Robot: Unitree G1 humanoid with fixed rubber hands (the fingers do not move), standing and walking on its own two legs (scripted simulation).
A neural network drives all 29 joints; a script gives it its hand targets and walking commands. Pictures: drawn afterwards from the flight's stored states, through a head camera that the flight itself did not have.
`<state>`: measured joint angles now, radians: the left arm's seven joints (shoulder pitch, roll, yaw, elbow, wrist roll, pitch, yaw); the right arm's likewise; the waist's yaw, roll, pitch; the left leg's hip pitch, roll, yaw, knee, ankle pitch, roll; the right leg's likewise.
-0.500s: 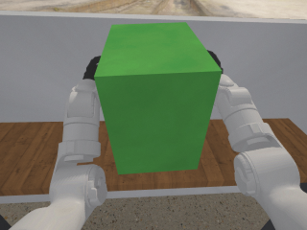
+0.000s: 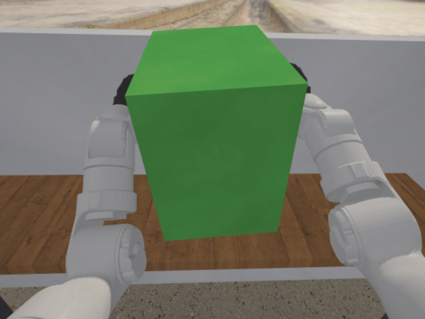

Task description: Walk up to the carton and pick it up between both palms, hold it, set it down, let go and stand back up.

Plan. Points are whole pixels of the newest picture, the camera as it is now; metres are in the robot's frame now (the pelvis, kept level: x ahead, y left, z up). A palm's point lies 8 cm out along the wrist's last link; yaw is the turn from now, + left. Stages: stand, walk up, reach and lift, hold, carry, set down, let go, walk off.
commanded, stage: reach and lift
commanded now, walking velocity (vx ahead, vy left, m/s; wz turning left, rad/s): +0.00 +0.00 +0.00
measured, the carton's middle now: (212, 127) +0.40 +0.00 +0.24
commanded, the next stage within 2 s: hold in 0.04 s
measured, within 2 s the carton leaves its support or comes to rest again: neither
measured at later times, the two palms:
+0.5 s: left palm (123, 104) +0.36 +0.16 +0.30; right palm (303, 89) +0.36 -0.15 +0.33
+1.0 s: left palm (121, 97) +0.37 +0.16 +0.31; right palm (302, 85) +0.37 -0.14 +0.34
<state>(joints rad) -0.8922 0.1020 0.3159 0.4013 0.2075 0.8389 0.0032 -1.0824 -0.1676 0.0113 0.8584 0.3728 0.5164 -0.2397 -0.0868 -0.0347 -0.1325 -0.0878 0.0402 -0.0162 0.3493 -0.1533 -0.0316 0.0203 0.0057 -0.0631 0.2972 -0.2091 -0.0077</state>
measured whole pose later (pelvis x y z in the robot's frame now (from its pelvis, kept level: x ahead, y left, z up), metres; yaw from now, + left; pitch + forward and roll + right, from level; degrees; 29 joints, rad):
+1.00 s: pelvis +0.00 +0.00 +0.00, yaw -1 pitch -3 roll -1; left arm -1.04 0.14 0.34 0.58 0.19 0.86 0.00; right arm -1.23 -0.22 0.05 1.00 0.41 0.61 -0.25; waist -0.06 -0.01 -0.21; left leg -0.15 0.04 -0.03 0.35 -0.14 -0.04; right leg -0.04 0.03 -0.03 0.28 -0.19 -0.01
